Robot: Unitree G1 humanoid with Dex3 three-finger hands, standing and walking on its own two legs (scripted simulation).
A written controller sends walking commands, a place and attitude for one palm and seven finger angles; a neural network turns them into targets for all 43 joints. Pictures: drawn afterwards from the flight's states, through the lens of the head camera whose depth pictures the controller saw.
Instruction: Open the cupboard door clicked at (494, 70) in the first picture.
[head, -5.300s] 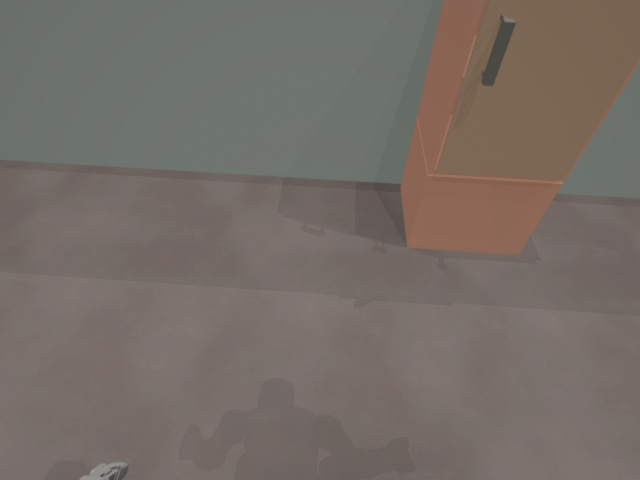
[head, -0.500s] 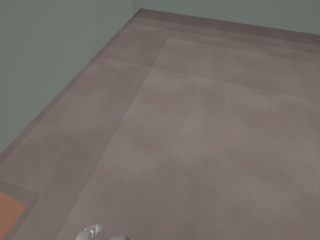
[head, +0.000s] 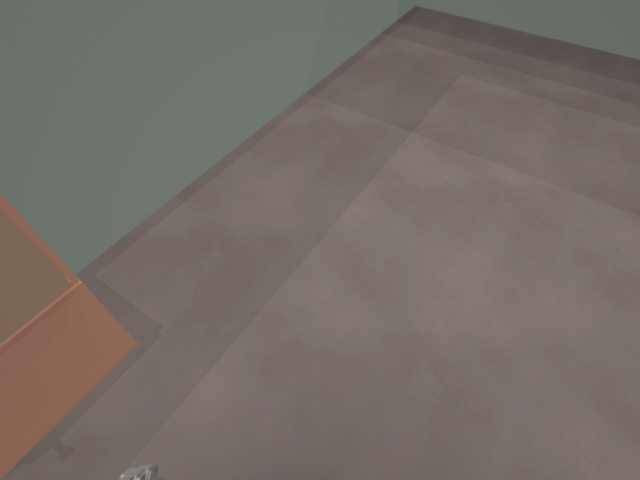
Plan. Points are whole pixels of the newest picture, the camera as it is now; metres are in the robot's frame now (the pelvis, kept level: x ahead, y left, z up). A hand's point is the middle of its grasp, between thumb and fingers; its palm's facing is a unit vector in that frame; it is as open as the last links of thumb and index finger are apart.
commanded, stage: turn to face it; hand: left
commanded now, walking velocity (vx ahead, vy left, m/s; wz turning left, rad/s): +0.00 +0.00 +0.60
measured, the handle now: out of the picture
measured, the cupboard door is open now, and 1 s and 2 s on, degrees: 0 0 0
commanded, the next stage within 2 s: take the last steps up to it in 1.48 s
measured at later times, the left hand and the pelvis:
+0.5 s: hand out of the picture -0.08 +0.18 -0.17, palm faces +0.40 -0.88 -0.25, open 7.4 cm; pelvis -0.04 -0.03 +0.00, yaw +22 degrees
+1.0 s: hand out of the picture -0.07 +0.20 -0.14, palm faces +0.60 -0.74 -0.29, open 7.4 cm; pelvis -0.06 -0.04 -0.01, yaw +39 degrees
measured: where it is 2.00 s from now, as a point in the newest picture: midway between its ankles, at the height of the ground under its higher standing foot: outside the picture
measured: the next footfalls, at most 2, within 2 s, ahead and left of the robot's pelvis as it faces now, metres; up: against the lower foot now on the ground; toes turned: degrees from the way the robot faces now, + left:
right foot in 0.06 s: +0.04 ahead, -0.13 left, +0.00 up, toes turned +1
left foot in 0.54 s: -0.06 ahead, +0.11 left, +0.00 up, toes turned +29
